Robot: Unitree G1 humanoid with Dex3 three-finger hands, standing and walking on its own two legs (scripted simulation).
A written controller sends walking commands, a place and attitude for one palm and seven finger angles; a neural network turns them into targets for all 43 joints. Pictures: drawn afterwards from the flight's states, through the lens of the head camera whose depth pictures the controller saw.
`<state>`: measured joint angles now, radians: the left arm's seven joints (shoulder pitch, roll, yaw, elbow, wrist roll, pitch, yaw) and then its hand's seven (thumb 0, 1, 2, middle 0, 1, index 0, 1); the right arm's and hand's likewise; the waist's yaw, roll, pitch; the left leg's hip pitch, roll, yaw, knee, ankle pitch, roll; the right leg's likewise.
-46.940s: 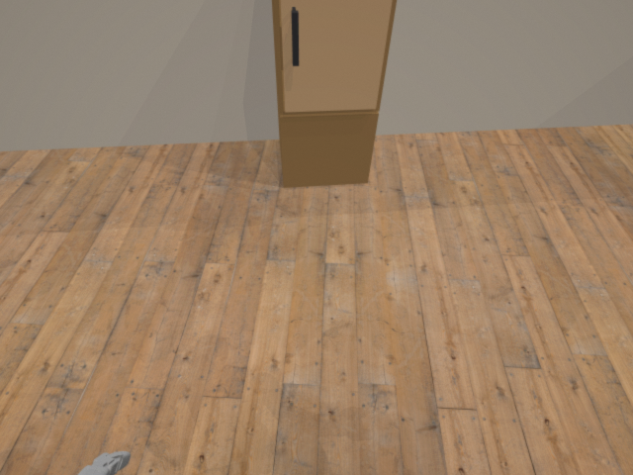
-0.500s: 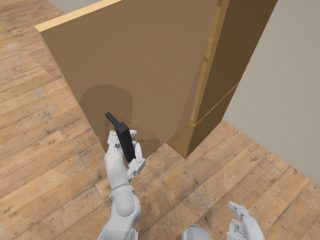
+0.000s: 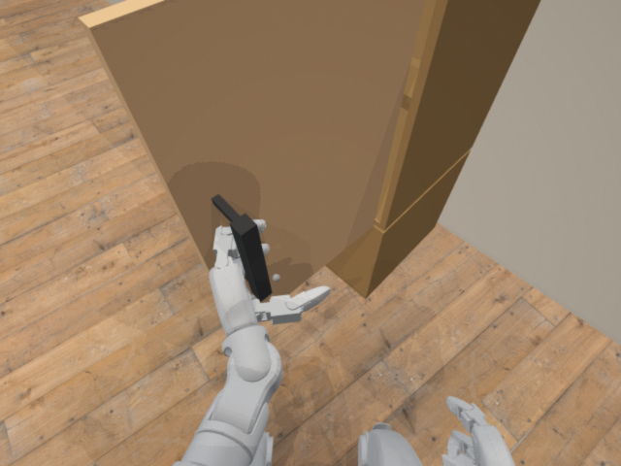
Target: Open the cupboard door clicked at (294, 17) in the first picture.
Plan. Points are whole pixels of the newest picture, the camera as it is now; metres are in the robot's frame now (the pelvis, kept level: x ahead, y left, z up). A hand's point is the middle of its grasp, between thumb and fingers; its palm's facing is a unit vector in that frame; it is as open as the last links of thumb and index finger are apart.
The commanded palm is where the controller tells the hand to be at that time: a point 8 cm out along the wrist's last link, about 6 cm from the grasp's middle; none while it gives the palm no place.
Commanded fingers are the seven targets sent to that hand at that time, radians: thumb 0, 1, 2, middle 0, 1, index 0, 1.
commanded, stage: open thumb and fingers to let go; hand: left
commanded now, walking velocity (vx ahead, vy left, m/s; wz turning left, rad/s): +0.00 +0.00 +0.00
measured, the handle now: (243, 252) +0.37 +0.10 +0.05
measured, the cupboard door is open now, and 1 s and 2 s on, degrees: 86 88 88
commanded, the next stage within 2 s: slide the hand sideways off the handle in 0.32 s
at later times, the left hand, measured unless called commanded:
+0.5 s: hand (275, 288) +0.33 +0.06 +0.03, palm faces +0.20 -0.98 -0.05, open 15.1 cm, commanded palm +0.29 +0.10 +0.03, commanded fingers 0.00 -0.50 0.30 -0.15 -0.30 -0.15 -0.30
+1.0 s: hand (255, 329) +0.28 +0.08 +0.03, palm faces -0.07 -1.00 -0.01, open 16.3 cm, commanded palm +0.25 +0.14 +0.03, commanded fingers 0.00 -0.50 0.30 -0.15 -0.30 -0.15 -0.30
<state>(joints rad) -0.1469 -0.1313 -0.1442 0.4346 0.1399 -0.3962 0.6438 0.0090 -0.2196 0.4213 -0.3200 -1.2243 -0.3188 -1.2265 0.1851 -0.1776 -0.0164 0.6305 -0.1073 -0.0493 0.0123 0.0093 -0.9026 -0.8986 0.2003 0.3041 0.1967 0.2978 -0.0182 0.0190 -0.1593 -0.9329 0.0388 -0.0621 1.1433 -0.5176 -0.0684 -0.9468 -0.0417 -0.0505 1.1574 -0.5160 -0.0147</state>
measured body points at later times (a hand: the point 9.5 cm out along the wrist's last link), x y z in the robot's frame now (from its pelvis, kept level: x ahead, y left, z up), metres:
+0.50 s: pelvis -0.01 +0.02 +0.00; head +0.07 +0.01 +0.44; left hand +0.31 +0.11 +0.04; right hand +0.16 -0.20 -0.11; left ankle +0.02 +0.16 -0.65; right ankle +0.02 -0.11 -0.65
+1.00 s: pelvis +0.00 +0.03 -0.01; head +0.08 +0.02 +0.43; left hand +0.28 +0.14 +0.03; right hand +0.17 -0.20 -0.11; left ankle +0.02 +0.16 -0.65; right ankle +0.02 -0.11 -0.65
